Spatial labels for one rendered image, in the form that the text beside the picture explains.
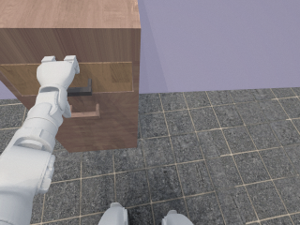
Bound handle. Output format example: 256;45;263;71
67;112;100;120
67;78;93;97

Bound drawer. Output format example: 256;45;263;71
0;61;132;96

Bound left robot forearm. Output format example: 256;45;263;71
0;83;68;167

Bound left robot shin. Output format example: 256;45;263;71
110;202;123;208

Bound cabinet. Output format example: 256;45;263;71
0;0;142;153

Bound left robot hand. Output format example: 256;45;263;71
37;55;80;118

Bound left robot upper arm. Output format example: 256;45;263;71
0;145;55;225

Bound robot left thigh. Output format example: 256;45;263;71
98;206;128;225

